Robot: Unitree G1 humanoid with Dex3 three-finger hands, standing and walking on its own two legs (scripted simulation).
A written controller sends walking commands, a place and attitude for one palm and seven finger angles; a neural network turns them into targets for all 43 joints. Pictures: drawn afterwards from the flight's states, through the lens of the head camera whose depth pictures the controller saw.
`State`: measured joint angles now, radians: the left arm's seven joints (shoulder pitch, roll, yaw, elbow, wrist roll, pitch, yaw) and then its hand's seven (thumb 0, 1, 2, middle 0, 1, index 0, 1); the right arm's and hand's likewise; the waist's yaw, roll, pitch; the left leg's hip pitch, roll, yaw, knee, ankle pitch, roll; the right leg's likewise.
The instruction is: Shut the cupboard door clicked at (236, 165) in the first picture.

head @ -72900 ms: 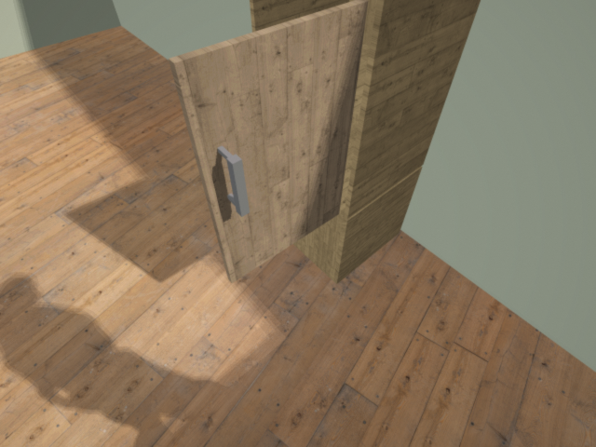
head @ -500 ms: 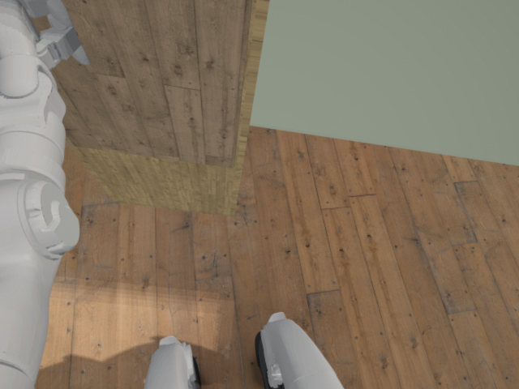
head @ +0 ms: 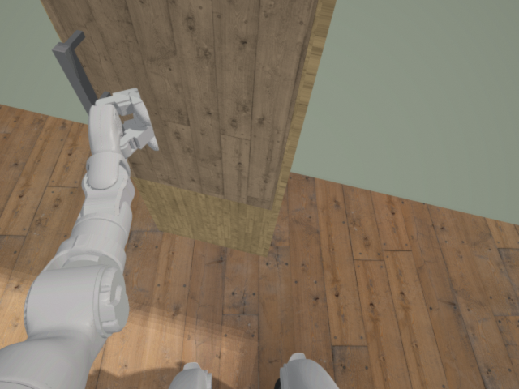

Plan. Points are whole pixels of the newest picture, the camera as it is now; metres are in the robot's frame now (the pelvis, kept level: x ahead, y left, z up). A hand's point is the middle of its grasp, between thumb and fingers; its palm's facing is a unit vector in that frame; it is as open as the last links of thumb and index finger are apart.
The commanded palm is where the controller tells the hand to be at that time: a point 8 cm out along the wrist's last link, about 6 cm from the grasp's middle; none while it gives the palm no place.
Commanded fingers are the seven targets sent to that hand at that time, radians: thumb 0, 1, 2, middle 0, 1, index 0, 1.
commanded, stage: draw the hand back to the body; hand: left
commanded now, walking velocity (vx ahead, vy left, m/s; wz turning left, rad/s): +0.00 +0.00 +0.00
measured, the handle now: (87, 77) +0.62 +0.25 +0.08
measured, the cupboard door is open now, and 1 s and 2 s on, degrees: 0 0 0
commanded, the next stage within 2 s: step back with the hand held close in 1.62 s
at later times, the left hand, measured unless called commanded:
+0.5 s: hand (92, 169) +0.38 +0.18 +0.14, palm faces +0.12 -0.99 -0.04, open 3.1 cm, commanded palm +0.34 +0.23 +0.14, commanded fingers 0.00 0.90 0.90 -1.19 -1.38 -1.19 -1.38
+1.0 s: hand out of the picture +0.25 +0.24 +0.19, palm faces +0.38 -0.88 -0.30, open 4.3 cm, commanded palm +0.20 +0.28 +0.21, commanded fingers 0.00 0.90 0.90 -0.50 -0.63 -0.50 -0.63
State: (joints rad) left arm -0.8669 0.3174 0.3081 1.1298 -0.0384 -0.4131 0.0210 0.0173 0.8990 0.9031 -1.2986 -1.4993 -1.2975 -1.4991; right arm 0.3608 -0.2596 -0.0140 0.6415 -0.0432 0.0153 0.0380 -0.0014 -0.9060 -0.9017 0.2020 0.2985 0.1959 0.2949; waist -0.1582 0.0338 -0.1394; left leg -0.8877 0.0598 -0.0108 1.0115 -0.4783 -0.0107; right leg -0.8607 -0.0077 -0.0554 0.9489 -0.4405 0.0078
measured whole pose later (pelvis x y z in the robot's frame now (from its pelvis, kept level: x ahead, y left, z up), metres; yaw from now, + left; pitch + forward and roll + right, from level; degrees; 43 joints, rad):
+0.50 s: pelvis +0.00 -0.01 +0.03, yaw +0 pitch +8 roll -1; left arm -0.36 0.26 0.24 0.56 -0.18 -0.28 -0.08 0.02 0.90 0.90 -1.30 -1.50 -1.29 -1.50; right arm 0.34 -0.26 0.00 0.61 0.03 0.00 -0.03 0.00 -0.90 -0.90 0.20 0.30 0.20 0.30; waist -0.05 0.05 -0.11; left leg -0.54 0.06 0.01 0.79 -0.39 -0.02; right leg -0.53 0.00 -0.05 0.75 -0.37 0.00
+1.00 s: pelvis +0.01 +0.00 +0.07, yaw +1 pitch -3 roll +0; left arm 0.20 0.30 0.21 -0.08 -0.06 -0.08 0.09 0.02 0.89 0.90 -0.77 -0.91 -0.76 -0.91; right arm 0.19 -0.22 0.05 0.60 0.02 -0.06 -0.09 0.01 -0.90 -0.90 0.20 0.30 0.20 0.30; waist 0.05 0.07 -0.02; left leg -0.14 0.02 0.02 0.45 -0.26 -0.01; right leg -0.14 -0.03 -0.04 0.44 -0.26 0.01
